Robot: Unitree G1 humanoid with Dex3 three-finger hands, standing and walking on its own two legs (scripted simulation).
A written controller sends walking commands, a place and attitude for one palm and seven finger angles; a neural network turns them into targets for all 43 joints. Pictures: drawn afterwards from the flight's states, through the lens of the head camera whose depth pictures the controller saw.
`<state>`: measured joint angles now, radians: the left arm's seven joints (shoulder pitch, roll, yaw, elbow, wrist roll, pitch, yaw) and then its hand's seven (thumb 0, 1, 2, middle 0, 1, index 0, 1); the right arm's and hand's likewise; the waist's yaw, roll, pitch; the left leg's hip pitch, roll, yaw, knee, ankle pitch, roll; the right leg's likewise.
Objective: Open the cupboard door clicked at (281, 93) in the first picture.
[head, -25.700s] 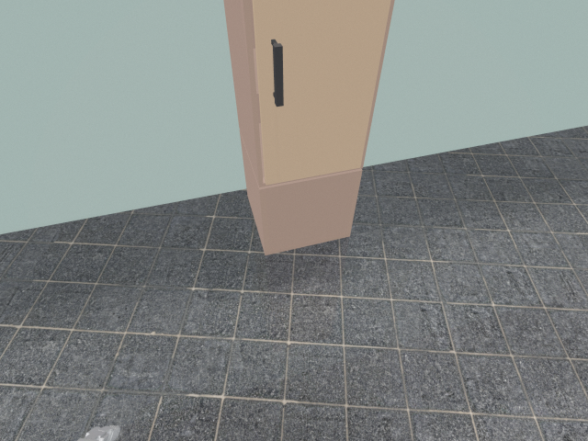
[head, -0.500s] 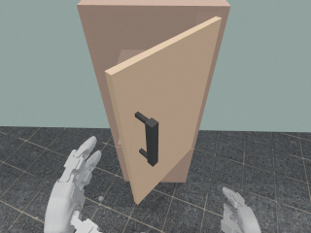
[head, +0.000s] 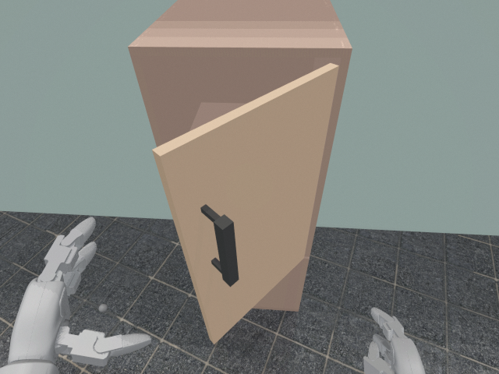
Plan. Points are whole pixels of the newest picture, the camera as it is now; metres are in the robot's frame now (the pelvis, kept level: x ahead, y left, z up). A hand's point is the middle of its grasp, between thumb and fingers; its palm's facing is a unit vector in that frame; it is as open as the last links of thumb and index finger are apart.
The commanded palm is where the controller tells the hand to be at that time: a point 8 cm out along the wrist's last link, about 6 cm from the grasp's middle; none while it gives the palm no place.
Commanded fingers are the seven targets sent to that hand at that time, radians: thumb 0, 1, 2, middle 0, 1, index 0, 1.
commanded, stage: draw the hand back to the body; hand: left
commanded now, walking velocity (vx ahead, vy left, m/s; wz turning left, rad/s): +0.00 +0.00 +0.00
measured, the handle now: (219, 246) +0.30 +0.08 +0.08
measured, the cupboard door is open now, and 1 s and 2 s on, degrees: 49 49 49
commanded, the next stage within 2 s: step back with the hand held close in 0.86 s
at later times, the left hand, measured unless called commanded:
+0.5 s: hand (64, 244) +0.22 +0.25 +0.18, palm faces +0.41 -0.82 -0.40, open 8.9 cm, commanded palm +0.17 +0.29 +0.20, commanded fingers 0.00 0.90 0.90 -0.20 -0.30 -0.20 -0.30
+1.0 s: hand (44, 252) +0.20 +0.27 +0.18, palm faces +0.42 -0.82 -0.37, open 7.4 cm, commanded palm +0.16 +0.31 +0.20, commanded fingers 0.00 0.90 0.90 -0.20 -0.30 -0.20 -0.30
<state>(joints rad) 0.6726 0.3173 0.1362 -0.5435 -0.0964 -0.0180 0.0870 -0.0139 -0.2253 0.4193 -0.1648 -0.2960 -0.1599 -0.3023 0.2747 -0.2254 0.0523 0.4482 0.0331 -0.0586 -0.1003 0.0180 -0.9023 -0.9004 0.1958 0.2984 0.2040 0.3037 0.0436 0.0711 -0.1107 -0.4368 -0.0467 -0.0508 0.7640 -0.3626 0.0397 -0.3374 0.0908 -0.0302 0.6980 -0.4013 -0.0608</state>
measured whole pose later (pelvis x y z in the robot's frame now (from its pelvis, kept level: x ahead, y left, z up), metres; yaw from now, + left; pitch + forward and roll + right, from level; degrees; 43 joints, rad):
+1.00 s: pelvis +0.01 +0.01 +0.03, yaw -1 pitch -3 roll -1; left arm 0.49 0.35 0.33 -0.41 -0.09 -0.05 0.10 0.01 0.89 0.90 -0.21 -0.30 -0.20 -0.30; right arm 0.20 -0.22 0.04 0.62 0.02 -0.06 -0.06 0.02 -0.90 -0.90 0.20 0.30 0.21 0.30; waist 0.06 0.05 -0.01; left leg -0.15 -0.07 -0.03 0.45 -0.24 0.06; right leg -0.07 0.06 0.01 0.40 -0.28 -0.04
